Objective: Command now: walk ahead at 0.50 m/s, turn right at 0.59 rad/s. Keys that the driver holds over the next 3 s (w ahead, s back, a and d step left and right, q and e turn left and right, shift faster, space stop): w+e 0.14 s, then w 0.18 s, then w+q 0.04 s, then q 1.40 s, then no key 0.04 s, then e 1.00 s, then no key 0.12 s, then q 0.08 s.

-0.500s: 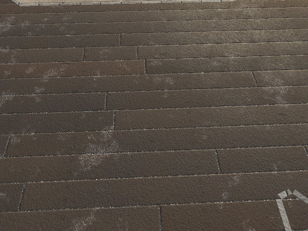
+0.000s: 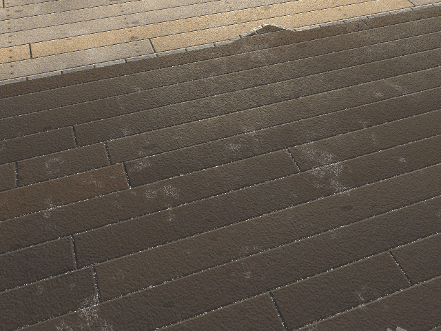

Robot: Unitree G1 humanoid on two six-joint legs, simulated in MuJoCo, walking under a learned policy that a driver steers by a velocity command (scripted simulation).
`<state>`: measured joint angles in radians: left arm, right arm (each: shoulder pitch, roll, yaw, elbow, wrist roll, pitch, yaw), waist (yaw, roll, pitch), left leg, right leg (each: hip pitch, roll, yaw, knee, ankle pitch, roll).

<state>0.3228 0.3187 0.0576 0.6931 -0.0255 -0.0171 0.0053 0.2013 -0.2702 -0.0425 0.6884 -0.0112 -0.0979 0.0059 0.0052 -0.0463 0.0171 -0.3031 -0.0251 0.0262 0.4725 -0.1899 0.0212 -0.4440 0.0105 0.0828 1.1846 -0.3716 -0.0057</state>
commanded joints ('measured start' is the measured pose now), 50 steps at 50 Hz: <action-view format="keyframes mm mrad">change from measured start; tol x32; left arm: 1 -41 67 26 -100 -4 -7 -7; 50 -227 82 43 16 31 22 33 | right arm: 1 47 -106 -33 -22 2 -13 -6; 50 -56 -179 -72 -94 21 98 -17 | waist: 1 -33 171 -7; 15 -75 111 70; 20 65 -209 -389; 50 3 140 -140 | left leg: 1 207 267 -263 -271 34 148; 18 294 260 89 83 794 86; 20 -286 14 22 733 -390 -28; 22 -363 53 -153 849 -392 -31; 41 -131 82 21 134 -24 1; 44 369 329 -426 -9 898 269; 50 153 235 -361 -129 380 226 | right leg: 1 -240 -103 26 -6 69 11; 15 -164 -50 -97 -590 258 -51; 18 285 28 -153 -698 289 -126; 20 872 -438 513 -727 488 -349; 28 245 -282 -48 -933 874 -238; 42 362 -279 -231 -642 694 -114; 45 -153 39 -69 68 -347 71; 50 -117 -28 -11 -97 -87 58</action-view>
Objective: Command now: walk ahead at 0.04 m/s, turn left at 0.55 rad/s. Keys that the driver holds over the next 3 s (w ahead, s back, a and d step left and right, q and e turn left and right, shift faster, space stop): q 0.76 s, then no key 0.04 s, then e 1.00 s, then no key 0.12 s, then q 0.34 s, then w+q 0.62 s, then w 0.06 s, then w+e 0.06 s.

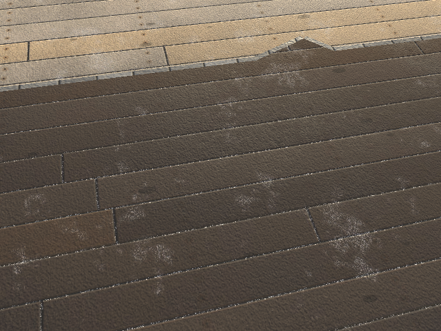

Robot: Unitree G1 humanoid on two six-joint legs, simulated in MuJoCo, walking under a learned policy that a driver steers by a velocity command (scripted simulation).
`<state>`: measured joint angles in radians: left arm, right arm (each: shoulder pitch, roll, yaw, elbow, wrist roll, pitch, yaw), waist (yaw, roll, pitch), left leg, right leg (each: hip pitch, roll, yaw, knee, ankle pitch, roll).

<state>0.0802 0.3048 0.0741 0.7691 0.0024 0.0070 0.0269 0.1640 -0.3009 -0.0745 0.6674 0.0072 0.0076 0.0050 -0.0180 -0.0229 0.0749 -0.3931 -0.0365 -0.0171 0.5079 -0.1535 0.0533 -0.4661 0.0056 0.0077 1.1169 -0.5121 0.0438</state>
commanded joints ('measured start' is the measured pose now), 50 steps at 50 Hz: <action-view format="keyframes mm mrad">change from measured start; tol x16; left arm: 1 30 83 23 -55 0 -1 11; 50 54 94 3 -41 -11 18 -15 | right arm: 1 -18 -153 -43 -77 -3 -4 -21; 35 35 -99 -40 -132 15 62 11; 38 118 -307 -89 -148 -14 42 -12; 50 -50 -100 2 -35 -39 -14 -22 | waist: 1 30 132 -205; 14 48 185 -179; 17 11 -227 -128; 35 11 -143 -136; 38 -8 350 -174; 50 -2 169 -108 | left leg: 1 236 234 -311 -168 341 192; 14 106 133 -449 -113 -21 94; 17 -214 -61 -146 471 -460 -68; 21 -243 -22 -122 722 -253 -126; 35 118 36 95 -19 -78 -60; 36 244 24 67 -116 40 -23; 38 448 425 -521 -146 546 266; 44 252 239 -148 -158 447 159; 50 207 254 -134 -193 160 169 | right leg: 1 -72 -10 61 -79 71 16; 14 253 26 56 -716 298 -28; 17 277 -432 526 -873 457 -324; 22 307 -238 166 -820 528 -229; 34 397 -320 16 -724 699 -229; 36 295 -273 -64 -581 580 -133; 38 -190 -28 -120 -117 -161 33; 40 -182 -61 40 83 -99 22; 50 134 -79 -3 -376 147 35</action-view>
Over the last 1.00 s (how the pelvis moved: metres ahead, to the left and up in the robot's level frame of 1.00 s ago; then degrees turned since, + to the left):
0.37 -0.05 0.00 8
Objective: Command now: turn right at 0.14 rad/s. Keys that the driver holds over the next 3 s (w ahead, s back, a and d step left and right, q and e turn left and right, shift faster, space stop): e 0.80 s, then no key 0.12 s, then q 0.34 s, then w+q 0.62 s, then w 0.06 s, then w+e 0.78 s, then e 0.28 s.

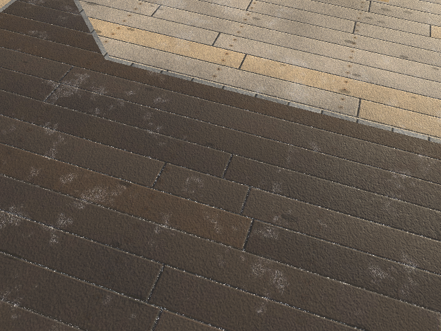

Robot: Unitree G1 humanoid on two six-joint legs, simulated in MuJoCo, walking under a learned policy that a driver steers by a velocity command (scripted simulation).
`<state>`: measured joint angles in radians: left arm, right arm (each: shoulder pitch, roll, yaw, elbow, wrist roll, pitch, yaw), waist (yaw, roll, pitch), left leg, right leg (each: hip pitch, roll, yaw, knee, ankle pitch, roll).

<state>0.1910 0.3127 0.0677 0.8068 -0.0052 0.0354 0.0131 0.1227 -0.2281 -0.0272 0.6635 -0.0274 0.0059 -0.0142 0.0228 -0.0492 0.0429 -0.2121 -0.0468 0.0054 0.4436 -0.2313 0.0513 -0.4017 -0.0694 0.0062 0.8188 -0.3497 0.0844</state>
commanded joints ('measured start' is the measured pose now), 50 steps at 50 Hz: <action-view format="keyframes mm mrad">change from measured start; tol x32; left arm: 1 -56 107 14 -85 -8 -9 0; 50 -31 62 -1 -203 45 -33 -12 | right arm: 1 -12 -194 -52 -24 1 -9 -3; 50 38 -181 -56 25 36 2 6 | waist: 1 -46 194 -57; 10 23 -214 -80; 26 -14 293 -107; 50 -10 -100 -160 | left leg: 1 25 281 -177 -125 208 179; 7 66 264 -137 12 268 103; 12 -350 -5 -80 679 -434 -80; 23 40 -14 -21 -62 48 -93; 26 86 464 -546 -188 194 208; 44 146 358 -30 -71 430 163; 50 -232 149 -43 519 -405 -131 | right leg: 1 59 2 -8 -90 -38 -12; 9 215 -157 292 -388 581 -263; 22 207 -96 379 -410 396 -251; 26 -179 131 158 180 -312 -55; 31 -209 74 117 395 -41 1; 43 9 38 -46 -111 -50 -21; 50 320 -258 254 -478 626 -381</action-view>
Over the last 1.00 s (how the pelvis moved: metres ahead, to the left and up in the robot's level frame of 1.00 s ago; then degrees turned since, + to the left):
-0.01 0.00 0.01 29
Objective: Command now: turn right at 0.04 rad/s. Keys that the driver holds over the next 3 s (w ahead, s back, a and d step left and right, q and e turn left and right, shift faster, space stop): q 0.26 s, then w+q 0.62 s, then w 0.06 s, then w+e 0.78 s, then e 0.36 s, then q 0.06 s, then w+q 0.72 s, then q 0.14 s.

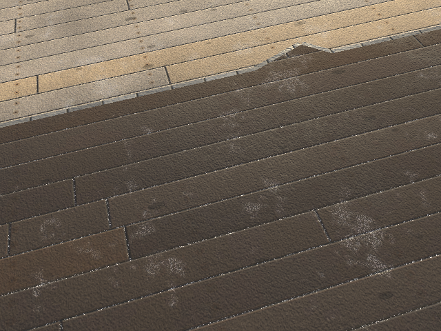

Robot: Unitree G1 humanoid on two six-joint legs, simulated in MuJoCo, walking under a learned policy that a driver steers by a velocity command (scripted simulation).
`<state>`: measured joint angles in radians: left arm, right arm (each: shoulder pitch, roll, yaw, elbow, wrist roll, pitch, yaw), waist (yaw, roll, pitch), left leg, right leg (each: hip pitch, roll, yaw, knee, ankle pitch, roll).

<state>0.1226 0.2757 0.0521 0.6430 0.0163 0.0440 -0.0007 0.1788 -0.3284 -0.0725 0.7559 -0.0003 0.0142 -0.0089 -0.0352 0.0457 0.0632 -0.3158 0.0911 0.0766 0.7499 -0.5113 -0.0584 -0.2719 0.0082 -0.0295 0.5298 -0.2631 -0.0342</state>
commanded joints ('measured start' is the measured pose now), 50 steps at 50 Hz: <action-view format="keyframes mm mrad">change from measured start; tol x32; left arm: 1 1 108 19 -25 18 -53 -1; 40 -297 89 23 -52 -33 -164 -55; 50 149 134 48 79 -28 -158 -37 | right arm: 1 5 -83 -15 -43 13 1 -4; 50 201 -113 -5 -94 51 -77 -11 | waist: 1 33 -194 -153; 24 -102 233 -100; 43 -2 108 23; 48 100 -384 -524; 50 110 -165 -200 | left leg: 1 -139 8 -122 204 -77 -21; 22 202 -76 60 -267 188 130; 25 481 294 -796 -556 -30 437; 38 239 71 -310 -576 461 250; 45 311 73 -339 -258 902 177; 48 -307 -181 -298 549 -66 66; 50 -399 -75 -244 609 56 81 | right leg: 1 181 -284 233 -198 451 -214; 13 198 -325 110 -221 383 -229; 20 133 -342 96 -327 -203 -172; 27 -650 -74 80 593 -182 18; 41 -303 -2 66 -34 326 68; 46 283 -40 67 -16 218 -55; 47 675 -306 485 -19 29 -197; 48 735 -407 883 -235 -187 -274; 50 434 -325 619 -278 -245 -214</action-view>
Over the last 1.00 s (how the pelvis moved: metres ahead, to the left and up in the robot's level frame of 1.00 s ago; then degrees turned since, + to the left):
-0.02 -0.01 -0.01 -30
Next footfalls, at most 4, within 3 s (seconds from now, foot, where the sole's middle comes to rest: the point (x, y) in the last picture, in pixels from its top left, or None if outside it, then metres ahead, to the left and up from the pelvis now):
0.46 left None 0.00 0.13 -0.77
0.92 right None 0.42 0.07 -0.77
1.36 left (105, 323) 0.49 0.40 -0.77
1.84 right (172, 221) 0.83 0.21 -0.77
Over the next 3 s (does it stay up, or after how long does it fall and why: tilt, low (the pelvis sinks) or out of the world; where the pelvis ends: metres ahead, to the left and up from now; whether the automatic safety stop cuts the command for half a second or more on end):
stays up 1.07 0.32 0.01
